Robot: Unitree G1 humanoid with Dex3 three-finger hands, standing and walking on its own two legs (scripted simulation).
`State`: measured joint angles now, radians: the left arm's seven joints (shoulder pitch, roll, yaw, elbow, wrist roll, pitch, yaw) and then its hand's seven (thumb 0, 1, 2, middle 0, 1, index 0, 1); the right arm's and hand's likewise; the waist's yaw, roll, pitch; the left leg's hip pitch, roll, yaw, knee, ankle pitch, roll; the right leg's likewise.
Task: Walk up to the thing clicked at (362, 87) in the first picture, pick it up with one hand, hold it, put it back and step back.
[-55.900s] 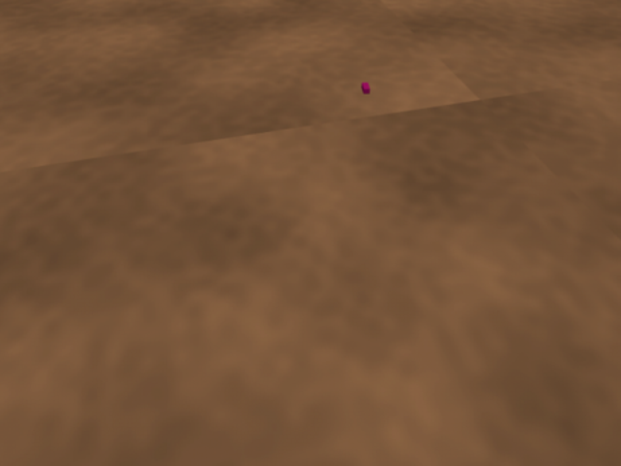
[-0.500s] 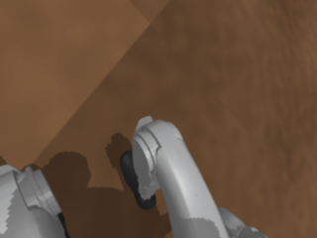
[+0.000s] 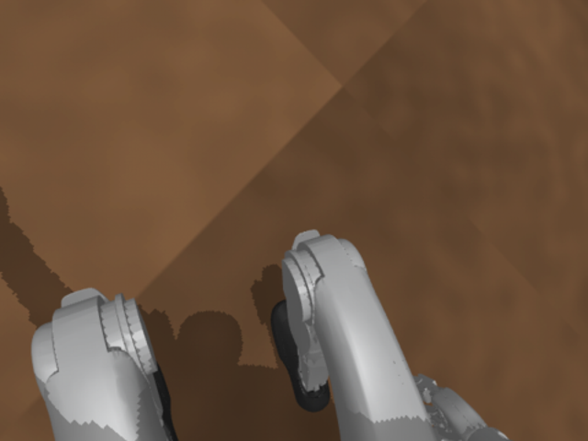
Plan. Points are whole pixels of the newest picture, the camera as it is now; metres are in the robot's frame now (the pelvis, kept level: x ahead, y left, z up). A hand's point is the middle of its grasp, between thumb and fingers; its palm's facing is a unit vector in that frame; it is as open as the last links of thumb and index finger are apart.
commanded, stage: settle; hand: left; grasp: from above
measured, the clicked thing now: out of the picture +0.49 +0.37 -0.31
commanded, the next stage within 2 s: go down in 0.04 s
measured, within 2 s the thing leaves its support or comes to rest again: neither
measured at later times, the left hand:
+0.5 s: hand out of the picture +0.47 +0.38 -0.07, palm faces -0.34 -0.19 -0.92, open 7.4 cm
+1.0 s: hand out of the picture +0.43 +0.39 +0.06, palm faces -0.39 -0.17 -0.91, open 10.5 cm
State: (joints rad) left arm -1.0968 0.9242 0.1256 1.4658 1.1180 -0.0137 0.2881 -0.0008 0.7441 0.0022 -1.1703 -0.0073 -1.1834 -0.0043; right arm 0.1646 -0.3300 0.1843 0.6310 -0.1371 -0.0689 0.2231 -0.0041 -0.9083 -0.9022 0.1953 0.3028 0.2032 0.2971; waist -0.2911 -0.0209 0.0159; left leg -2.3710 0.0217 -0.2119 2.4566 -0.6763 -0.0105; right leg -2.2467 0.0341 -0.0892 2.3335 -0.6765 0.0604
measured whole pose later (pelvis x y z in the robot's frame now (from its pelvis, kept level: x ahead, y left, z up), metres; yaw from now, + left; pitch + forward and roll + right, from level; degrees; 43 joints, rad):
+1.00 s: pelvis -0.01 +0.00 +0.13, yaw +6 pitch +34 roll -7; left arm -0.93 0.77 0.04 1.12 1.03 0.02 0.01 0.00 0.04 0.53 -0.57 -0.55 -0.57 -0.55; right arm 0.18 -0.29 0.05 0.61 -0.03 0.05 0.07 0.00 -0.90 -0.90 0.20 0.30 0.21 0.30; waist -0.17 0.05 -0.15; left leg -2.02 0.03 -0.11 2.02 -0.61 0.00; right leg -1.93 -0.01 -0.04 1.95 -0.63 0.05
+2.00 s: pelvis +0.01 +0.01 +0.22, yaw +7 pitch +33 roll -7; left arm -0.85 0.73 0.08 1.15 1.05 -0.01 0.08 0.00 -0.24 0.72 -0.30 -0.86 -0.32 -0.83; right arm 0.21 -0.26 0.03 0.68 -0.02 0.04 0.07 0.00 -0.91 -0.90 0.20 0.30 0.21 0.30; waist -0.16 0.05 -0.15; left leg -1.71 0.05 -0.09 1.72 -0.59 0.01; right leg -1.63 0.00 -0.04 1.63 -0.58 0.05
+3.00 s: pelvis +0.02 +0.01 +0.23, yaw +6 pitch +33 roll -7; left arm -0.83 0.74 0.11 1.13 1.06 -0.02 0.09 0.00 -0.23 0.70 -0.31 -0.85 -0.33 -0.82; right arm 0.23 -0.26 0.02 0.69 -0.02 0.05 0.07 0.00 -0.91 -0.90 0.20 0.30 0.20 0.30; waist -0.16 0.05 -0.14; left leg -1.67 0.06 -0.09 1.69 -0.60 0.01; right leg -1.59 0.01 -0.04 1.59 -0.59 0.05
